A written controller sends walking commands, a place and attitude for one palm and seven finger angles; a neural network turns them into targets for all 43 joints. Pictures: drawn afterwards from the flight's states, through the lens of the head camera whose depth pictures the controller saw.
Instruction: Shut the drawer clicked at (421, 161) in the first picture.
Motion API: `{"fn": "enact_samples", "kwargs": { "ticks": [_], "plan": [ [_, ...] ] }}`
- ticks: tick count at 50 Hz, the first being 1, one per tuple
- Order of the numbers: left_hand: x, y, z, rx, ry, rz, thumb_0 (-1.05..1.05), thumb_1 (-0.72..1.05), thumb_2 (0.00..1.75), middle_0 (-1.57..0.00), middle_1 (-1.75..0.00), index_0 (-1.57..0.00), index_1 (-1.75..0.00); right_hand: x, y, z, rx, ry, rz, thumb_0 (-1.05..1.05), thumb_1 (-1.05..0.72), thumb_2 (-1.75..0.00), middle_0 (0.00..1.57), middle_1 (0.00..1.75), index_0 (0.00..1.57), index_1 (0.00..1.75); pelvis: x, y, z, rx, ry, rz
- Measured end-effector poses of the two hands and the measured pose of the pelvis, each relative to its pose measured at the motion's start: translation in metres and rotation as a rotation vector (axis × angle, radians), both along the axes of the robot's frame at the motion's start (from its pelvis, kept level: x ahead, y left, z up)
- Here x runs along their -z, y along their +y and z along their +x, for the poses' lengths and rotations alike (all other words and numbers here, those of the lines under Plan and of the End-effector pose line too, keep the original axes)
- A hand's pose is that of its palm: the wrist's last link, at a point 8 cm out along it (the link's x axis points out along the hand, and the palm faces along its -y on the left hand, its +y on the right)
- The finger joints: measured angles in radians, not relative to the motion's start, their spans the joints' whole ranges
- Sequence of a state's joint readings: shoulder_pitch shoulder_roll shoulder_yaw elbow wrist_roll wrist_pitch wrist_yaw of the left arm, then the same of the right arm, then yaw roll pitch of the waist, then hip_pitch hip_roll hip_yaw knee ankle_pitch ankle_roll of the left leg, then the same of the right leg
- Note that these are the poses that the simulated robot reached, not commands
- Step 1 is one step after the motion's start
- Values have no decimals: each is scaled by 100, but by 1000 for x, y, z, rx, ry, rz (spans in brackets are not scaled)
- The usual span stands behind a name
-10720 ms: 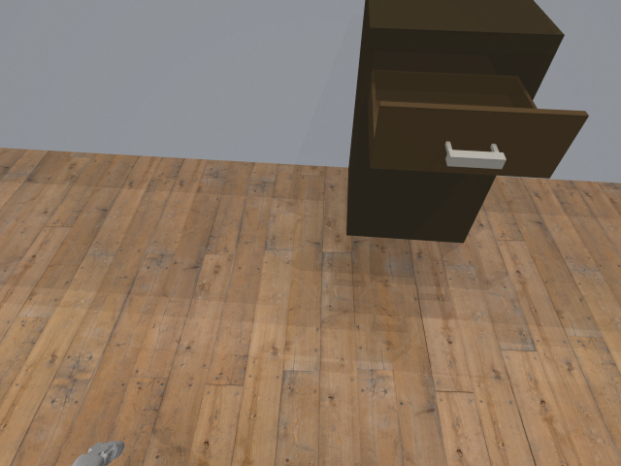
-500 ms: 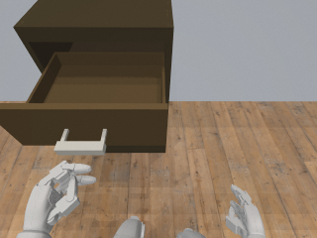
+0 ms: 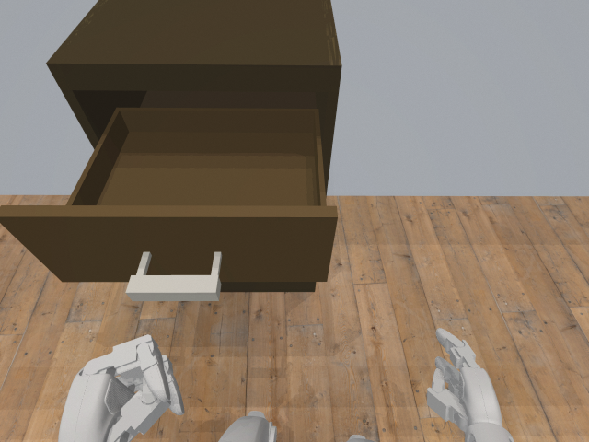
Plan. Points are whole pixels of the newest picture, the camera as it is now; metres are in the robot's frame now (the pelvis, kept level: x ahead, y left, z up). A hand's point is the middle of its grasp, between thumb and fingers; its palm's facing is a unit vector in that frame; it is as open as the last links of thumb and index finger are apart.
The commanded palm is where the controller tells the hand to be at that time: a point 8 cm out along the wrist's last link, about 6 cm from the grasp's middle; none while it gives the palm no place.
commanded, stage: raise the hand and make a fist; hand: left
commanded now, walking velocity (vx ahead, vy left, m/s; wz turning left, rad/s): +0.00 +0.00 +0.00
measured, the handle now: (178, 273) +0.34 +0.20 +0.01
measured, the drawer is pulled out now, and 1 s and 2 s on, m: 0.29 0.29 0.29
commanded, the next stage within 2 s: bring the fist close to the handle in 0.72 s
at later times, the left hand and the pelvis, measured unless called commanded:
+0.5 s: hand (169, 401) +0.16 +0.14 +0.11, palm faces +0.09 -1.00 +0.00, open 3.2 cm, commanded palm +0.11 +0.19 +0.11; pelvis +0.01 +0.01 +0.01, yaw +0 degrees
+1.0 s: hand (174, 401) +0.16 +0.14 +0.09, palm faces +0.10 -1.00 -0.01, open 3.2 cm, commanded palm +0.13 +0.19 +0.09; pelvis +0.01 -0.01 +0.00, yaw +0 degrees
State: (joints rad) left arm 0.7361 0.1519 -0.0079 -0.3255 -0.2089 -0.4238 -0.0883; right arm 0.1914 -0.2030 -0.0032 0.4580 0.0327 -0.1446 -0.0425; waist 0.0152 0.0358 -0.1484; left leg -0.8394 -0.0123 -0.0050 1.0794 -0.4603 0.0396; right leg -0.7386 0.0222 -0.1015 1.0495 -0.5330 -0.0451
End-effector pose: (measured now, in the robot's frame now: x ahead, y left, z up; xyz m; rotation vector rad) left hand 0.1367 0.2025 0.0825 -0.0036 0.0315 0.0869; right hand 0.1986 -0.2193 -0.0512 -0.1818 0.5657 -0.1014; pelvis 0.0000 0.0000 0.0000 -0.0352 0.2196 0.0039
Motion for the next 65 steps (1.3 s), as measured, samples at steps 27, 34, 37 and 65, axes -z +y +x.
{"fn": "enact_samples", "kwargs": {
  "ticks": [27, 34, 37, 65],
  "plan": [
    [-24, -15, -8, -6, 34, -4, 1, 90, 90, -140, -160, -140, -160, -8, 6, -14, -3, 28, 16, 2, -91, -90, 20, 30, 20, 30, -6, 8, 8, 6, -35, -1],
    [-23, -12, -7, -12, 21, 8, 1, 90, 90, -140, -160, -140, -160, -6, 2, -9, 0, 27, 21, 2, -91, -90, 20, 30, 20, 30, -5, 3, 9, 3, -30, 1],
    [-24, -12, -7, -11, 21, 9, 1, 90, 90, -140, -160, -140, -160, -6, 1, -6, 0, 22, 27, 2, -91, -90, 20, 30, 20, 30, -6, 1, 10, 3, -29, 1],
    [21, -14, 28, 10, 32, 13, 1, 90, 90, -140, -160, -140, -160, 19, -22, -16, 24, 106, -11, 2, -91, -90, 20, 30, 20, 30, 7, -12, 9, 7, 32, 6]
  ]
}}
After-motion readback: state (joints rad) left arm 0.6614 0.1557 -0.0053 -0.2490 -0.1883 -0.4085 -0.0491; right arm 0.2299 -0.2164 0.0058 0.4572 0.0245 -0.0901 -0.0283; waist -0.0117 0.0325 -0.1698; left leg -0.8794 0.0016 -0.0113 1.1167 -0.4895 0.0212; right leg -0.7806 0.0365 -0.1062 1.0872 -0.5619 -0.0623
